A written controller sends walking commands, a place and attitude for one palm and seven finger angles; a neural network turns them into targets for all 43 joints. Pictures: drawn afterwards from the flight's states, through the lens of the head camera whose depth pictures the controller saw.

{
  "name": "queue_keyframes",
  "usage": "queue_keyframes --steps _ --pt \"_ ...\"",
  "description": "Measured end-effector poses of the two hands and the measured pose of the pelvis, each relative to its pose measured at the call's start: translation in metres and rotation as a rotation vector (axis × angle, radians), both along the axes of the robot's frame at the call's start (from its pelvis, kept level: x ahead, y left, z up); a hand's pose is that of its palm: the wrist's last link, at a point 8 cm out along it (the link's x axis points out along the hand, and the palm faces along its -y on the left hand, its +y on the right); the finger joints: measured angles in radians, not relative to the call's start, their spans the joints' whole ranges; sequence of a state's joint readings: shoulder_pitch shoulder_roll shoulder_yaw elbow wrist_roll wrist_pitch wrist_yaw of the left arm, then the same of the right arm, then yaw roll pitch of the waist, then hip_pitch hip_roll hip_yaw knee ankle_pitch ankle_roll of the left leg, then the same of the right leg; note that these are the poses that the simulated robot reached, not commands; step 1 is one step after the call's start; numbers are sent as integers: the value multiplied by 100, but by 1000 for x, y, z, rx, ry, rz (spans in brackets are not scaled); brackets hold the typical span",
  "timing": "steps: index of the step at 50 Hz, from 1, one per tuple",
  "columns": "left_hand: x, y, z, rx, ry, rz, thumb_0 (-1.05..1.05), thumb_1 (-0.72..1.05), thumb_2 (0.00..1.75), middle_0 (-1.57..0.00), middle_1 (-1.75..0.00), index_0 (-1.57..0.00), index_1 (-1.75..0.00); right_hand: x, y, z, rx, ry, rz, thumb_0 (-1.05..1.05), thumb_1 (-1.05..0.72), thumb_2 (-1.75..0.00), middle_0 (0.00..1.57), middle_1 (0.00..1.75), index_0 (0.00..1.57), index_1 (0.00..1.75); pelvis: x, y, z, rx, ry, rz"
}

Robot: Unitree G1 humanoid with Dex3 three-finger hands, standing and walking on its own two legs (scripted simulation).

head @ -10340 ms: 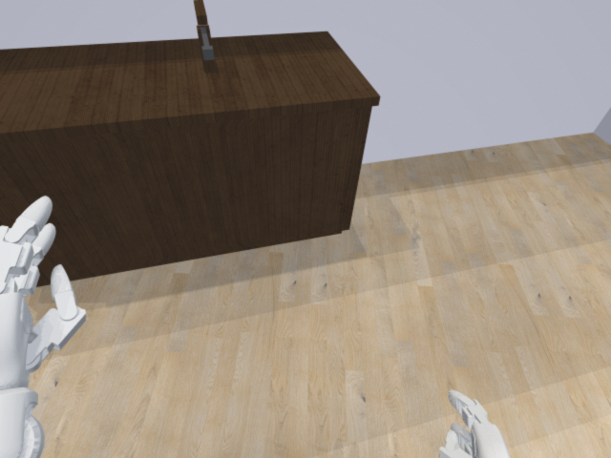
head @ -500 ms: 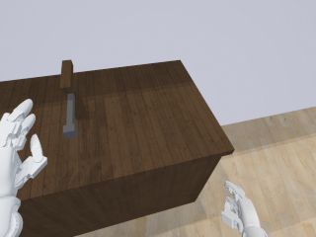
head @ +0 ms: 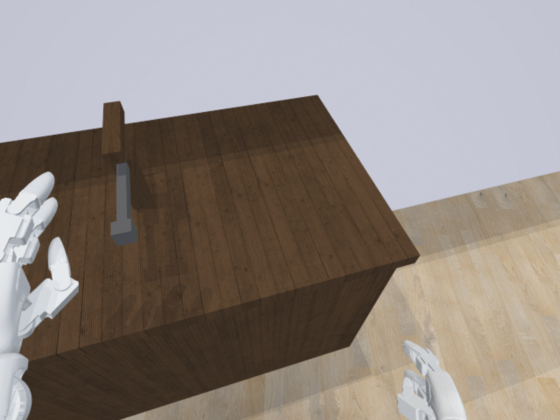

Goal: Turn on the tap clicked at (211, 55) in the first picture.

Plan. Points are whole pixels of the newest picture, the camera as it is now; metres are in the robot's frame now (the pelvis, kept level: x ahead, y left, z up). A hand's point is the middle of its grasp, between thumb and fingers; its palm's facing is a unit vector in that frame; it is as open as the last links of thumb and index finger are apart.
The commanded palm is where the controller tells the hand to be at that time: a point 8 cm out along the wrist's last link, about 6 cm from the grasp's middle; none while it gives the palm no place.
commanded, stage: look again from close up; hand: left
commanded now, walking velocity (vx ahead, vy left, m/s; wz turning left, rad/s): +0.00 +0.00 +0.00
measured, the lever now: (124, 232) +0.34 +0.27 +0.05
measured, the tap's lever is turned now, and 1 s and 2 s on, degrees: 0 0 0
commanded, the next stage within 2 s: come to a stop and stand still in 0.24 s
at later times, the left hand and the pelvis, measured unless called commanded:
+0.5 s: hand (31, 240) +0.24 +0.27 +0.19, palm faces +0.47 -0.76 -0.44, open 7.4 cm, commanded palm +0.15 +0.26 +0.17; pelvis -0.01 -0.02 -0.01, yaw +0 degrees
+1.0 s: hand (60, 252) +0.24 +0.25 +0.18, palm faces +0.38 -0.85 -0.37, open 7.4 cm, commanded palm +0.18 +0.28 +0.17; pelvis +0.01 +0.01 -0.01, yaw -2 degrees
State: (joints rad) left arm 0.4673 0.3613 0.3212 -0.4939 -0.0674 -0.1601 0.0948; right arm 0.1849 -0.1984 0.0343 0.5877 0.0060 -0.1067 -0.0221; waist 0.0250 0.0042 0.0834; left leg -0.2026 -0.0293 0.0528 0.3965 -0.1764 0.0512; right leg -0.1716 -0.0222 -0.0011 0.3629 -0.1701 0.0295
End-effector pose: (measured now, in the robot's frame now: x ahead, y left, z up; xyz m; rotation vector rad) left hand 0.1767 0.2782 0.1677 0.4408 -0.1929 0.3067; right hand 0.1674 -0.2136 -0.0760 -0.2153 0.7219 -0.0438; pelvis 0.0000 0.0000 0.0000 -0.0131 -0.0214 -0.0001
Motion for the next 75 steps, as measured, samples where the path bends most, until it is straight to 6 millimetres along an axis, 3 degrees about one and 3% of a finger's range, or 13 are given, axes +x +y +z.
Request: queue_keyframes --steps 3,6,13,19,22,25,28,34,40,44,51,63,75 --pt "12 19 26 183 -102 8 1 88 90 -22 -30 -22 -31 -1 -4 -2 -29 9 45 1 -91 -90 20 30 20 30 -6 -10 -2 -3 13 8" --pt "18 34 34 136 -180 80 1 89 90 -22 -30 -22 -31 -3 -12 3 -6 -19 22 1 -91 -90 20 30 20 30 -8 -14 -3 -2 9 -14" --pt "8 -24 -6 -37 -76 -71 1 90 90 -21 -30 -20 -30 -12 -29 10 -1 -92 -51 1 -91 -90 20 30 20 30 -3 -10 -4 -1 3 -33" --pt "6 -7 -19 -10 -41 -47 1 88 90 -22 -30 -22 -31 -20 -33 11 -60 -30 -58 1 -91 -90 20 30 20 30 -3 -16 -4 -9 11 -18" --pt "8 7 -7 6 -110 3 1 88 90 -22 -30 -22 -31 -19 -31 12 -81 -14 -36 1 -91 -90 20 30 20 30 -3 -15 -3 -13 13 -12" --pt "19 30 37 197 -269 33 2 88 90 -22 -30 -22 -31 -17 -25 6 -102 19 46 1 -91 -90 20 30 20 30 -9 -15 -6 -17 21 -2" --pt "28 37 65 202 -389 51 1 89 90 -22 -30 -21 -30 -14 -16 -2 -55 25 57 1 -91 -90 20 30 20 30 -12 -8 -7 -12 18 -15" --pt "35 -8 22 117 -109 -125 1 90 90 -20 -30 -20 -30 -12 1 -10 82 -40 -67 1 -91 -90 20 30 20 30 -1 11 -6 3 14 -59" --pt "26 10 -22 69 72 -87 1 89 90 -22 -30 -22 -31 -18 7 -6 42 13 -81 1 -91 -90 20 30 20 30 4 5 -5 7 14 -50" --pt "21 21 -11 47 -35 -11 1 88 90 -22 -30 -22 -31 -12 3 -3 -17 27 -12 1 -91 -90 20 30 20 30 5 4 -6 -6 12 -28" --pt "21 10 22 62 -200 -44 1 89 90 -21 -30 -21 -30 14 1 6 -35 -42 10 1 -91 -90 20 30 20 30 11 9 -5 -10 13 -28" --pt "31 15 -13 -8 -44 -31 1 89 90 -21 -30 -21 -30 23 4 16 -33 -64 -11 1 -91 -90 20 30 20 30 14 8 -2 -11 29 -31" --pt "27 16 10 55 -123 -49 1 89 90 -22 -30 -21 -30 11 4 9 -39 -17 -23 1 -91 -90 20 30 20 30 14 9 -3 -13 25 -25"
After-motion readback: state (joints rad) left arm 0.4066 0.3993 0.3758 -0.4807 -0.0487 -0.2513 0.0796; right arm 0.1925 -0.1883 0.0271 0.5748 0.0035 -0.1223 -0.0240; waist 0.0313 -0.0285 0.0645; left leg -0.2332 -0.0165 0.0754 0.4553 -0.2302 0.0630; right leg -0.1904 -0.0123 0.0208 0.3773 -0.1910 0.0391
